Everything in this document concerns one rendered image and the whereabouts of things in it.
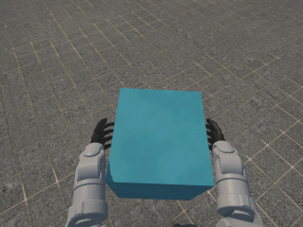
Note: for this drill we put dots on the right robot hand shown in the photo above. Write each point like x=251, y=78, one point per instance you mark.
x=215, y=133

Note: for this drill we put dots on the carton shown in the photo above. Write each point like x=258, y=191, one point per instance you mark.
x=159, y=148

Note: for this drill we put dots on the robot right forearm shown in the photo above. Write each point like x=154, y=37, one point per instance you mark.
x=234, y=198

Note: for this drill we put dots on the robot right upper arm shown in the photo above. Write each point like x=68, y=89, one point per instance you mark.
x=233, y=222

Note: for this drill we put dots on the robot left forearm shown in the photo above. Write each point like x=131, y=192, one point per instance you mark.
x=89, y=206

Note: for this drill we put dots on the left robot hand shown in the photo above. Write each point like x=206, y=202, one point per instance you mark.
x=99, y=133

